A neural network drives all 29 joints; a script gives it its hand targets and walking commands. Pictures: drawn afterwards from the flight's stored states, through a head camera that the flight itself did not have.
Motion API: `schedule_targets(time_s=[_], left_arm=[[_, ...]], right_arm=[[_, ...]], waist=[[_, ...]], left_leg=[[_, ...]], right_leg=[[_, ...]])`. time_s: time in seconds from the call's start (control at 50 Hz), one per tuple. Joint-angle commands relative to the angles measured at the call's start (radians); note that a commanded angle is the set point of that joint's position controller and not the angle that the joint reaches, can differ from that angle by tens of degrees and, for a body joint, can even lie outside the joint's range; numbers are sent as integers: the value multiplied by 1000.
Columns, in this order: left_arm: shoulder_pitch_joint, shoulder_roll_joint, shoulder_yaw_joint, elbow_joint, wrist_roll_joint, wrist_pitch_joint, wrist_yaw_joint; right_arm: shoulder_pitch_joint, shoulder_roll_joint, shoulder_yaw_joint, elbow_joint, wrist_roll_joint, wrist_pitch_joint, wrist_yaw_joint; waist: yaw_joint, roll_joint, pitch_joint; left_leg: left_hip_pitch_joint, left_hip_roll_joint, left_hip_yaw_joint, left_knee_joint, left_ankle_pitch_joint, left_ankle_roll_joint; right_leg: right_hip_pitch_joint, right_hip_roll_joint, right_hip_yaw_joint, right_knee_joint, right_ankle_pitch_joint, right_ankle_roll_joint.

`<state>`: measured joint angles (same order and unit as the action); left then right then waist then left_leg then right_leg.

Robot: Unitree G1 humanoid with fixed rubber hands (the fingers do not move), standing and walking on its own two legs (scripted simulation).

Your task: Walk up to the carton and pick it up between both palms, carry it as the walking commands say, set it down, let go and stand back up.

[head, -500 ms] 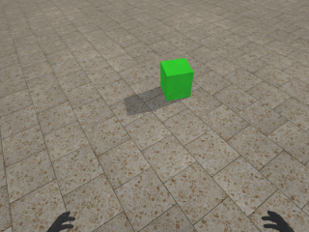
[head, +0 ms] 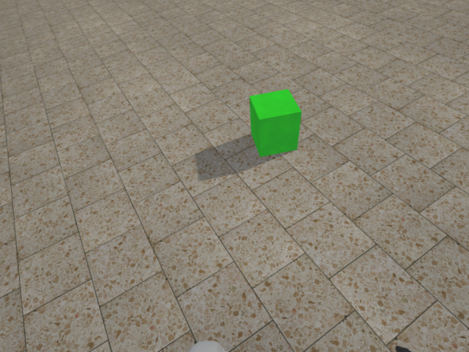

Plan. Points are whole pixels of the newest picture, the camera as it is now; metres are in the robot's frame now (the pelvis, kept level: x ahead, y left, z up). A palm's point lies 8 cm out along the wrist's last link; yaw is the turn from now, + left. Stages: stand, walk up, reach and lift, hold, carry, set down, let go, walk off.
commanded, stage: walk up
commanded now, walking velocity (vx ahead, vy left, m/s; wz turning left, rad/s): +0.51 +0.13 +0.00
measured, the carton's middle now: (273, 123) +1.44 -0.09 -0.64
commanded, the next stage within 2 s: none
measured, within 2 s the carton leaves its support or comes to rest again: neither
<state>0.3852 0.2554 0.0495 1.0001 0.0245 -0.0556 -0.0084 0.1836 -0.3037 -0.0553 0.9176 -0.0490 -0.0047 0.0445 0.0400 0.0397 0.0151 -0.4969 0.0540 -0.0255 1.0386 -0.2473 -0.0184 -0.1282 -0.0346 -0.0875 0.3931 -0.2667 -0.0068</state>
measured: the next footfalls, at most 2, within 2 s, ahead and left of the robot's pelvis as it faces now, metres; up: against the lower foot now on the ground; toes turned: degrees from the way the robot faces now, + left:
left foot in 0.28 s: +0.27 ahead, +0.18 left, +0.00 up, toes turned +10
right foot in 0.80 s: +0.55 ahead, -0.12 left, +0.00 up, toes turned -7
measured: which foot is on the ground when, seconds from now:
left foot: up 0.00-0.26, down 0.28-0.80, up 0.82-1.00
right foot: down 0.00-0.30, up 0.32-0.78, down 0.80-1.00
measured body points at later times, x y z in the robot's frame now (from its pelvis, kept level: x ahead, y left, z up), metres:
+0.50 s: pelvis +0.24 +0.07 +0.00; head +0.27 +0.10 +0.45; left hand +0.27 +0.33 -0.16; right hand +0.25 -0.20 -0.13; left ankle +0.24 +0.17 -0.74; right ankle +0.22 -0.11 -0.64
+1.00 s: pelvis +0.49 -0.02 +0.00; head +0.52 -0.05 +0.45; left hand +0.51 +0.24 -0.13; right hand +0.56 -0.28 -0.16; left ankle +0.47 +0.14 -0.65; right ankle +0.51 -0.12 -0.74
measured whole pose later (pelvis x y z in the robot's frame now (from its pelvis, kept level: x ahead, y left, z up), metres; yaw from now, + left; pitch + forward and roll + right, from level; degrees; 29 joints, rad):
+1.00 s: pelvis +0.49 -0.02 +0.00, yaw +1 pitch +0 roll +1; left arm 0.28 0.21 0.05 1.00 0.02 -0.09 -0.02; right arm 0.22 -0.26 -0.07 0.98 -0.04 -0.03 0.02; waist 0.03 0.05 0.07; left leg -0.51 0.13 0.05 1.14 -0.23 -0.01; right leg -0.23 -0.05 -0.14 0.44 -0.21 -0.04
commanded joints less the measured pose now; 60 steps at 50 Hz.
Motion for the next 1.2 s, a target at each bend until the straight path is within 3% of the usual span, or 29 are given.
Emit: schedule_targets(time_s=[0.0,0.06,0.1,0.14,0.2,0.22,0.24,0.26,0.28,0.3,0.32,0.36,0.38,0.44,0.58,0.68,0.72,0.76,0.78,0.8,0.82,0.84,0.86,0.88,0.9,0.94,1.1,1.14,1.18], left_arm=[[-26,132,32,-54,-3,-40,4],[93,117,24,-2,-3,-45,7],[119,114,26,14,0,-42,9],[114,111,24,35,2,-32,5],[143,120,24,65,1,-19,13],[146,126,24,74,-1,-19,18],[129,138,24,78,-5,-19,21],[112,131,19,70,-14,-20,20],[143,72,-1,58,-13,-22,20],[166,9,6,23,-10,-18,18],[113,64,18,12,-5,-7,12],[20,44,9,18,-4,-3,-3],[13,27,9,20,-7,4,-8],[2,6,20,22,2,38,-31],[-288,-12,5,-76,-3,59,-71],[-397,15,2,-120,-7,46,-77],[-358,33,7,-116,7,26,-62],[-158,91,35,-46,10,7,-36],[1,171,61,-12,14,-4,-21],[117,287,90,-10,22,-10,-7],[78,268,89,-24,7,-5,-5],[4,211,72,-40,8,-14,-8],[-67,149,58,-46,7,-26,-8],[-113,93,38,-50,1,-36,-8],[-132,66,26,-46,-1,-40,-8],[-93,47,12,-34,-4,-47,-8],[91,53,4,22,-5,-53,12],[115,47,4,35,-5,-52,14],[123,44,4,47,-1,-48,9]], right_arm=[[-55,-68,-21,-40,10,-5,21],[-166,-17,-7,-76,14,7,33],[-220,8,2,-92,21,5,34],[-265,24,13,-110,22,-7,29],[-258,20,9,-103,14,-13,18],[-223,11,5,-93,13,-19,11],[-127,-11,-6,-66,11,-31,1],[45,-46,-21,-11,6,-47,-13],[226,-126,-44,36,-5,-58,-28],[377,-285,-81,56,-1,-52,-48],[323,-273,-82,53,44,-44,-49],[158,-98,-39,50,27,-57,-45],[114,-33,-21,48,22,-65,-43],[127,-6,-10,64,25,-86,-40],[249,-39,-10,102,26,-84,-55],[279,-89,-22,119,20,-78,-58],[274,-60,-19,130,22,-70,-51],[289,-56,-15,125,27,-66,-45],[308,-14,-5,97,19,-69,-43],[317,71,13,39,28,-74,-43],[263,26,2,22,14,-73,-46],[217,2,-13,32,7,-70,-46],[210,9,-17,49,8,-66,-44],[214,22,-16,66,9,-59,-38],[241,38,-15,79,13,-45,-31],[209,53,-15,71,14,-16,-20],[-97,61,-7,-7,14,12,14],[-160,68,1,-26,19,5,19],[-229,75,10,-56,28,-8,16]], waist=[[-23,-150,90],[29,-185,136],[44,-217,148],[42,-296,140],[42,-257,149],[23,-221,126],[-32,-163,62],[-101,-87,-57],[-163,61,-188],[-198,271,-320],[-161,140,-293],[-88,40,-42],[-62,56,-13],[-21,124,1],[-85,122,121],[-106,148,142],[-77,184,99],[7,-1,-31],[70,-169,-131],[108,-466,-228],[82,-344,-225],[53,-186,-135],[10,-76,-54],[-21,-76,-38],[-39,-141,-43],[-45,-202,-17],[2,-166,114],[18,-172,139],[24,-227,140]], left_leg=[[-187,79,13,19,133,-33],[-208,57,59,-126,164,-33],[-172,44,91,-259,183,-31],[-30,27,148,-380,137,-21],[56,11,190,-418,56,-1],[106,7,191,-446,39,7],[236,-8,201,-497,44,17],[458,-17,214,-536,51,30],[729,179,-39,-561,-50,65],[877,516,-609,-794,-26,129],[765,539,-626,-806,-4,148],[501,388,-317,-777,109,132],[421,317,-199,-788,148,118],[339,248,-36,-806,288,100],[365,254,35,-887,218,112],[399,267,66,-898,171,97],[367,226,116,-814,91,103],[266,168,165,-487,190,83],[106,111,176,-192,41,51],[-158,-3,141,129,-352,25],[-203,46,13,257,-293,45],[-226,73,-7,292,-180,53],[-194,116,1,279,-74,40],[-121,141,-5,220,-13,29],[-56,138,-6,178,-1,21],[-40,113,27,135,30,11],[-176,81,69,-155,226,-24],[-152,73,101,-272,248,-26],[-62,61,141,-379,212,-17]], right_leg=[[65,-258,251,-301,-72,-69],[99,-255,179,-290,48,-72],[96,-242,132,-282,86,-75],[29,-189,52,-281,74,-89],[11,-222,56,-216,133,-103],[22,-237,67,-156,225,-99],[12,-225,48,-13,369,-83],[-39,-168,-1,211,453,-62],[-268,-105,9,511,181,-35],[-518,41,56,802,-315,-6],[-522,-36,190,916,-269,-17],[-520,-120,165,882,-47,-11],[-484,-136,150,845,-1,-6],[-427,-114,104,801,83,29],[-493,-104,39,439,241,55],[-381,-79,-7,225,185,33],[-242,-52,-50,180,95,19],[71,3,-88,118,43,4],[251,-142,109,69,-89,-30],[386,-430,569,-140,-320,-131],[328,-459,674,-205,-442,-161],[231,-461,661,-198,-312,-150],[123,-426,555,-169,-50,-138],[45,-351,400,-145,106,-108],[2,-299,302,-142,178,-77],[-14,-268,212,-164,274,-68],[68,-263,111,-253,234,-74],[66,-257,87,-262,205,-77],[42,-218,37,-266,167,-89]])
